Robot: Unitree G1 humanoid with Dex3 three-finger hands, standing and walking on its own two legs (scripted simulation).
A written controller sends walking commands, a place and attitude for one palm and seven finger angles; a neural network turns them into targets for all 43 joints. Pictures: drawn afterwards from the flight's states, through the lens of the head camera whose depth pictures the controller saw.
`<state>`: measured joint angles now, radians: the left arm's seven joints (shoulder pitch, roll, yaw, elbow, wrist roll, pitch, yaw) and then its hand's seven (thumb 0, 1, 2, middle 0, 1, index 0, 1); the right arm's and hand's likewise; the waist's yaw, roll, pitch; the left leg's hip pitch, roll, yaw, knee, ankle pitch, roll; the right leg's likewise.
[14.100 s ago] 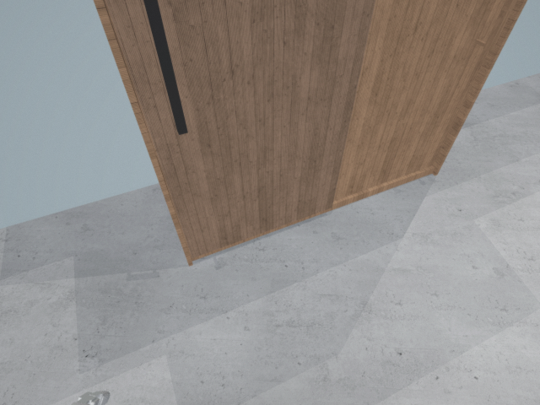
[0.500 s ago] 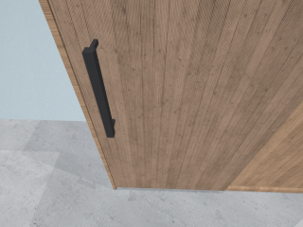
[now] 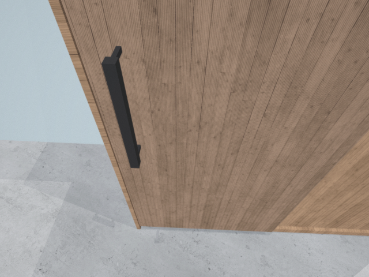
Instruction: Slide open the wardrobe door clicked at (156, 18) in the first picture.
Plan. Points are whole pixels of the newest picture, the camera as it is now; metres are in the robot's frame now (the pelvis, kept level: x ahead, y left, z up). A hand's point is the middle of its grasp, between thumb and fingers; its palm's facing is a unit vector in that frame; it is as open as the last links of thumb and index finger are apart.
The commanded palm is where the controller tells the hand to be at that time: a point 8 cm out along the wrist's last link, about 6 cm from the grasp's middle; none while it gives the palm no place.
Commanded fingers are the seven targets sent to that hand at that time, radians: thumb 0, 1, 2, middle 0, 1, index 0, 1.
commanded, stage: look again from close up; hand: left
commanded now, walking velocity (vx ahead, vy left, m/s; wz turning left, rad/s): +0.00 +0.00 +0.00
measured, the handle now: (128, 117) +0.43 +0.17 +0.11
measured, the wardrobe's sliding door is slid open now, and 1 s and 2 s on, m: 0.00 0.00 0.00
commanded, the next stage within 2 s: raise the hand with hooked fingers in 0.66 s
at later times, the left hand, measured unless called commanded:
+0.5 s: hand out of the picture -0.01 +0.16 -0.18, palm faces +0.02 -0.98 -0.17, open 7.4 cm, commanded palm none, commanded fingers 0.00 0.90 0.90 -0.20 -0.30 -0.20 -0.30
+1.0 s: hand (105, 236) +0.19 +0.17 +0.01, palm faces +0.17 -0.98 -0.07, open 7.6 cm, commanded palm +0.11 +0.23 -0.04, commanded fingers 0.00 0.60 0.77 -0.22 -0.50 -0.22 -0.50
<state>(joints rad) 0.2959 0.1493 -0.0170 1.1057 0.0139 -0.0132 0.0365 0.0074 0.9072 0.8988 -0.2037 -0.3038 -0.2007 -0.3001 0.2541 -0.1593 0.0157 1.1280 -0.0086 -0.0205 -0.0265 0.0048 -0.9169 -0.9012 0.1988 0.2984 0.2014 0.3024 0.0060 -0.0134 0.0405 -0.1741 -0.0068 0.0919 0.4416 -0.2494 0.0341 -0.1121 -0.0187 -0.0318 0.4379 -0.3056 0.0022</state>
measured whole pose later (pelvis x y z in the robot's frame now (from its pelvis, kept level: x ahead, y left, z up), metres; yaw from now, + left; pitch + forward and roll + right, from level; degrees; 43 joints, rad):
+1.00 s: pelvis -0.03 -0.01 -0.03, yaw +2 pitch +5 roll +1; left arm 0.34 0.18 0.09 0.12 -0.18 -0.30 -0.03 0.03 0.84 0.85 -0.20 -0.37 -0.20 -0.37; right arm 0.25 -0.25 -0.01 0.74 0.02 -0.26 -0.04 0.01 -0.91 -0.90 0.20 0.30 0.20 0.30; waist -0.03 0.02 -0.10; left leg -0.48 -0.01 0.06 0.71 -0.32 0.03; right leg -0.41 -0.04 -0.07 0.74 -0.41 -0.01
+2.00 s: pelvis -0.02 +0.00 -0.02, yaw +3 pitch +2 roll -1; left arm 0.15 0.36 0.35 0.05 -0.35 -0.11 -0.39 0.00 -0.35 0.37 -0.30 -1.11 -0.29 -1.10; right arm 0.23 -0.26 0.05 0.60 0.06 -0.28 -0.09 0.01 -0.90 -0.90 0.20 0.30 0.20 0.30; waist 0.04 0.03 -0.06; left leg -0.39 0.01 0.03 0.68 -0.32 0.03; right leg -0.29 -0.01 -0.09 0.63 -0.37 -0.01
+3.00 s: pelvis -0.02 -0.02 -0.01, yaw +3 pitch -1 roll +0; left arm -0.06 0.45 0.45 0.22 -0.35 0.05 -0.47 -0.01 -0.50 0.30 -0.31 -1.20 -0.30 -1.20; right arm 0.23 -0.28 0.07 0.62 0.08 -0.25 -0.11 0.01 -0.90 -0.90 0.20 0.30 0.20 0.30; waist 0.04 0.06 -0.03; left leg -0.27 0.02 0.03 0.54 -0.25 0.01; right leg -0.18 0.01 -0.09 0.51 -0.32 -0.03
